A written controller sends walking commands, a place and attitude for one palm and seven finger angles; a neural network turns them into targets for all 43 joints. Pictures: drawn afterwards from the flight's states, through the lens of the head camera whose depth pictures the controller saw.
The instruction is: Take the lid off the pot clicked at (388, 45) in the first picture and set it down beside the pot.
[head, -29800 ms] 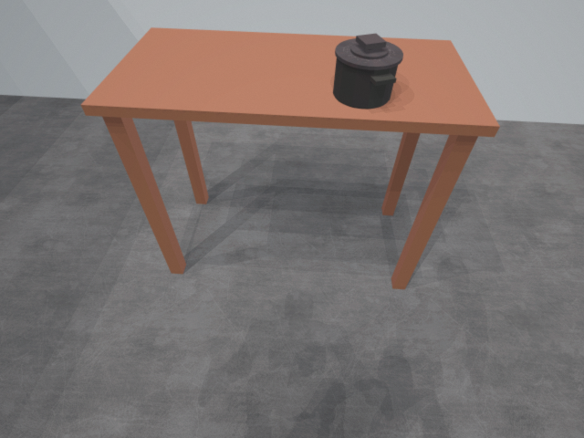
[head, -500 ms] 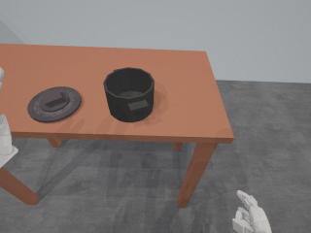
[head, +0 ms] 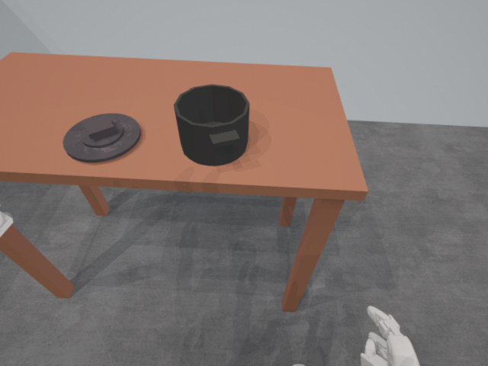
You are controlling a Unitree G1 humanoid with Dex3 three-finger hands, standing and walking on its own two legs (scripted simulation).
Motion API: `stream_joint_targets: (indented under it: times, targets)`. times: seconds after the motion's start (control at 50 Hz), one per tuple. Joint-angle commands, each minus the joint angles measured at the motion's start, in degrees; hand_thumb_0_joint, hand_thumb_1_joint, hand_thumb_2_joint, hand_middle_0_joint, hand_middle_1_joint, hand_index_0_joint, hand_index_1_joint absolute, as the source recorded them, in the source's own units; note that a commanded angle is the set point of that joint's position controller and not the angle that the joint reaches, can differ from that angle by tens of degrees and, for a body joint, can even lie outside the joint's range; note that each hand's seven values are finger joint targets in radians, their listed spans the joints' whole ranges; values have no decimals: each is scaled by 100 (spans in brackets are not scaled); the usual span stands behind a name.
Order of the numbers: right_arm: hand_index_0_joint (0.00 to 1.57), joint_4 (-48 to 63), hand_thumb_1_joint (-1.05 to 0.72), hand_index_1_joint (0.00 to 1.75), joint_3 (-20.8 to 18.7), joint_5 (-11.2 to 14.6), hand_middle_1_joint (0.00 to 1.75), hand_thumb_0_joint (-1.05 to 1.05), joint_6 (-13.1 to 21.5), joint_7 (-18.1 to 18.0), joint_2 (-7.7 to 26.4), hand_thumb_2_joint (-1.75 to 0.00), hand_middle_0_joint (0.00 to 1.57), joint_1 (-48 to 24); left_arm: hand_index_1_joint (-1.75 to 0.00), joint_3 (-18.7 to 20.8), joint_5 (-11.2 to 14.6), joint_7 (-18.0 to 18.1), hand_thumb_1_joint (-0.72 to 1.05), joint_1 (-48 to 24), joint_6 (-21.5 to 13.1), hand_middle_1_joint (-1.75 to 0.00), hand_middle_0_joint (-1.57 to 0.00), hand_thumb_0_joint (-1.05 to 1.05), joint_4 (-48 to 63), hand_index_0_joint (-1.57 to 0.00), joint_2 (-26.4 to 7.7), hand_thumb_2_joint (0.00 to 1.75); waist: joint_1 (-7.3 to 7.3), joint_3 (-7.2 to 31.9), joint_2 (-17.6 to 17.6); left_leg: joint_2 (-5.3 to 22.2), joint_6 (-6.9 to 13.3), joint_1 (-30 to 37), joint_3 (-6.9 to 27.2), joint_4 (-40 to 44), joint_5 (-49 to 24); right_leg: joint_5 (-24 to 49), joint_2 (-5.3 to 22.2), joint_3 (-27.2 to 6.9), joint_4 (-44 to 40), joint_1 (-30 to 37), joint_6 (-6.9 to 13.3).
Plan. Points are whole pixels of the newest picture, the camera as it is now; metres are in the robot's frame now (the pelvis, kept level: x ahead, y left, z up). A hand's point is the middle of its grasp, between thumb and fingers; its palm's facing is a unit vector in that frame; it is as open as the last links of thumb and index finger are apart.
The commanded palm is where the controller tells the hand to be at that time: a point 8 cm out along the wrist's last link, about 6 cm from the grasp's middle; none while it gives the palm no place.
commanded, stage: step back with the hand held close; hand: left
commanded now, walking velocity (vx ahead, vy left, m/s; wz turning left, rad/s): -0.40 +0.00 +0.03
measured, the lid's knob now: (98, 126) +0.56 +0.34 +0.07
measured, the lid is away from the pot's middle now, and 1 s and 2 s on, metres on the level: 0.25 0.25 0.25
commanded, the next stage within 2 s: stop stepping back and stand still in 0.84 s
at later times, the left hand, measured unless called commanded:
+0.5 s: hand out of the picture +0.17 +0.23 +0.26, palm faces +0.51 -0.75 -0.41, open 7.4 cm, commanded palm +0.11 +0.27 +0.26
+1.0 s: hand out of the picture +0.07 +0.22 +0.24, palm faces +0.36 -0.81 -0.47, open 7.4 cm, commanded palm +0.00 +0.28 +0.26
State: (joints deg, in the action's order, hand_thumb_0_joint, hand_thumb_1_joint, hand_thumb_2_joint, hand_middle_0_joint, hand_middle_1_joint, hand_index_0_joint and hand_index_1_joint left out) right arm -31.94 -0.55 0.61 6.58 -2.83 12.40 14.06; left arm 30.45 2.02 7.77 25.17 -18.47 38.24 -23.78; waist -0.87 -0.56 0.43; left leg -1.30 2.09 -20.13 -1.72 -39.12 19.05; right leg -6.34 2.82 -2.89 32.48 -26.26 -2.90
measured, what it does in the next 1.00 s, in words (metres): walks backwards: right foot, then right foot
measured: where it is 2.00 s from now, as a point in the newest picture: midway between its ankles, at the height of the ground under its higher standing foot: outside the picture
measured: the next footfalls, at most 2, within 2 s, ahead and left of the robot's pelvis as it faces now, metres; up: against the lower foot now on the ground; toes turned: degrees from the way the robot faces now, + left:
right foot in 0.50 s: +0.00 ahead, -0.14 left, +0.00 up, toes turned +1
right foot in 0.98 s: -0.10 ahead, -0.15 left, +0.00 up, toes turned -4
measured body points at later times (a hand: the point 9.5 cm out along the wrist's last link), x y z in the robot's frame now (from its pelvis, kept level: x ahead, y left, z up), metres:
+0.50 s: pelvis -0.02 -0.01 +0.00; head -0.01 +0.00 +0.45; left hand +0.14 +0.26 +0.28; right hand +0.13 -0.25 -0.07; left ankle +0.02 +0.10 -0.72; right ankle -0.03 -0.14 -0.71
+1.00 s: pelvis -0.15 +0.00 +0.01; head -0.13 +0.01 +0.46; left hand +0.05 +0.27 +0.27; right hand +0.04 -0.23 -0.06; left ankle -0.04 +0.10 -0.72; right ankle -0.14 -0.14 -0.72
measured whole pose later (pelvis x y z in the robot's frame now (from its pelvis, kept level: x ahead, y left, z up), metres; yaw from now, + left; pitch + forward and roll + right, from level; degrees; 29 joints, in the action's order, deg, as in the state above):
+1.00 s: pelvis -0.15 +0.00 +0.01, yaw -3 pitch +2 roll -2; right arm -33.8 0.2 0.2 7.2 -1.0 10.6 9.0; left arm 26.7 3.2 5.8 24.7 -11.2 38.7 -27.6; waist 0.2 0.8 -0.1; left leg 2.0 0.4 -27.4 -2.3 -35.0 12.4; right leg -16.7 1.1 1.0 29.7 -17.0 0.2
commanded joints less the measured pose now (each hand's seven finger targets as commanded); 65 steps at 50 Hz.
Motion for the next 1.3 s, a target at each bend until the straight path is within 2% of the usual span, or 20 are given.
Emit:
stream_joint_targets:
  times: [0.0, 0.22, 0.28, 0.32, 0.4, 0.46, 0.52, 0.58, 0.64, 0.68, 0.72, 0.76, 0.9, 0.92, 0.94, 0.96, 1.04, 1.1, 1.16, 1.28]
  targets:
    - [20, 918, -90, 30, -380, 44, 30, 0, 368, -31, 800, -90, 20, -548, -30, 663, 26, 143, 90, -324, -339, -30, -20, 0, 1033, -20, -998, 90, -48, 472, -754, 969, 457, -2335, 825, 1972, 1680, 160, -165, 65, 1097, 2208, 205]
    - [20, 623, -90, 30, -407, -28, 30, 0, 178, 133, 564, -90, 20, -461, -30, 727, 85, 176, 90, -298, -270, -30, -20, 0, 1089, -20, -1259, 90, -68, 950, 886, 56, -17, -94, 265, -203, 711, -919, 1135, -1161, -1549, 486, 832]
    - [20, 641, -90, 30, -413, -2, 30, 0, 167, 96, 618, -90, 20, -463, -30, 742, 131, 228, 90, 176, -355, -30, -20, 0, 1194, -20, -1205, 90, -100, 1108, 40, 489, 150, -1, 637, 991, 530, -640, 594, -393, -670, 508, 557]
    - [20, 807, -90, 30, -431, 14, 30, 0, 313, 8, 811, -90, 20, -606, -30, 725, 69, 234, 90, -27, -457, -30, -20, 0, 1433, -20, -1037, 90, -177, 729, -1613, 1572, 624, -2027, 1511, 2421, 1740, -660, -405, 273, 1634, 1631, 182]
    - [20, 550, -90, 30, -499, -83, 30, 0, 627, -21, 615, -90, 20, -540, -30, 689, 182, 270, 90, -190, -331, -30, -20, 0, 1212, -20, -1012, 90, -39, 425, -921, 1681, 613, -998, 1312, 1747, -1305, -1950, -513, -15, 1775, 521, 265]
    - [20, 382, -90, 30, -372, -134, 30, 0, 607, 120, 617, -90, 20, -616, -30, 443, 85, 150, 90, -85, -334, -30, -20, 0, 1074, -20, -955, 90, -13, 715, -550, 1131, 77, -72, 691, 675, -2799, 763, -45, 11, -580, 1067, 330]
    - [20, 334, -90, 30, -395, -138, 30, 0, 407, 99, 508, -90, 20, -615, -30, 408, 52, 68, 90, -372, -387, -30, -20, 0, 962, -20, -1165, 90, -152, 1115, 576, 278, -330, -225, 152, -368, -720, 3885, 1243, -1157, -996, 1513, 920]
    - [20, 583, -90, 30, -303, -46, 30, 0, 243, 18, 426, -90, 20, -807, -30, 849, 151, 48, 90, 457, -139, -30, -20, 0, 1106, -20, -1476, 90, 114, 1728, 1087, 228, -210, -737, 437, -750, 850, 4772, 1557, -1034, -783, 2223, 1086]
    - [20, 580, -90, 30, -208, -80, 30, 0, 106, -78, 433, -90, 20, -709, -30, 599, 207, 9, 90, 648, -117, -30, -20, 0, 1649, -20, -1209, 90, -86, 1573, 113, 404, -189, 392, 163, 1551, -1958, 3622, 674, -165, -77, 1706, 512]
    - [20, 689, -90, 30, -380, -18, 30, 0, 201, -42, 582, -90, 20, -686, -30, 600, 171, -43, 90, 344, -256, -30, -20, 0, 2085, -20, -1430, 90, -45, 1688, -1067, 1442, -16, 1472, 682, 1749, -4982, -27, -231, 335, 585, 823, 190]
    - [20, 700, -90, 30, -376, -235, 30, 0, 411, 11, 610, -90, 20, -653, -30, 751, 293, -37, 90, 534, -219, -30, -20, 0, 1906, -20, -1402, 90, 78, 1454, -1797, 2023, 320, 929, 1234, 1903, -5146, -2409, -437, 97, 1974, 249, 255]
    - [20, 499, -90, 30, -371, -184, 30, 0, 565, 55, 539, -90, 20, -460, -30, 666, 267, 61, 90, 293, -155, -30, -20, 0, 1867, -20, -1242, 90, -1, 1234, -1349, 1914, 411, 1443, 979, 1602, -5665, -2180, -422, 90, 1712, -129, 268]
    - [20, 556, -90, 30, -345, -142, 30, 0, 480, 88, 640, -90, 20, -807, -30, 462, 230, 97, 90, 217, 58, -30, -20, 0, 1219, -20, -1115, 90, 9, 697, -1165, 1652, 227, -195, 876, 2407, -1112, -1305, -364, 452, -91, 1442, 274]
    - [20, -588, -90, 30, -528, 102, 30, 0, 107, 176, 1757, -90, 20, -791, -30, -2257, -254, -672, 90, 688, 1504, -30, -20, 0, -3783, -20, 244, 90, -211, 639, -792, 1308, 87, -510, 1211, -225, -2642, 650, 742, -542, -100, 823, 587]
    - [20, 899, -90, 30, -488, 210, 30, 0, 113, 184, 327, -90, 20, -1160, -30, 203, 276, -157, 90, -1667, 537, -30, -20, 0, 3011, -20, -1422, 90, 46, 1202, 617, 566, -291, 1159, 81, 120, 620, -532, 539, 56, -1777, 322, 444]
    - [20, 881, -90, 30, -406, 43, 30, 0, 209, -57, 586, -90, 20, -777, -30, 1196, 158, 25, 90, -345, 162, -30, -20, 0, 1849, -20, -2419, 90, -119, 621, 1846, -14, -314, 416, -43, -1093, 877, -2851, 1316, -1068, -2455, -507, 966]
    - [20, 884, -90, 30, -279, 44, 30, 0, -9, -80, 476, -90, 20, -695, -30, 675, 190, 126, 90, 277, 367, -30, -20, 0, 1728, -20, -1308, 90, -167, 852, 1197, 479, -134, 891, 541, -985, 659, -1986, 1380, -636, -1637, -547, 1014]
    - [20, 858, -90, 30, -171, -83, 30, 0, 148, -238, 770, -90, 20, -754, -30, 338, 84, 210, 90, -494, 204, -30, -20, 0, 1815, -20, -1038, 90, -166, -36, -2119, 1280, 115, -29, 1993, 2710, 2465, -2599, -211, 543, 899, -405, 302]
    - [20, 612, -90, 30, -243, -7, 30, 0, 381, -58, 591, -90, 20, -600, -30, 436, -11, 186, 90, -627, 351, -30, -20, 0, 1040, -20, -1172, 90, -65, 16, -1875, 1441, -9, -1696, 2359, 3671, 3394, -2145, -711, 455, 3481, 682, 287]
    - [20, 632, -90, 30, -168, -144, 30, 0, 130, -3, 550, -90, 20, -744, -30, 203, 34, 96, 90, 333, 527, -30, -20, 0, 1110, -20, -1135, 90, 40, 599, -1031, 552, -261, -1229, 657, 1933, 1770, -2312, -454, 709, -1158, 2791, 761]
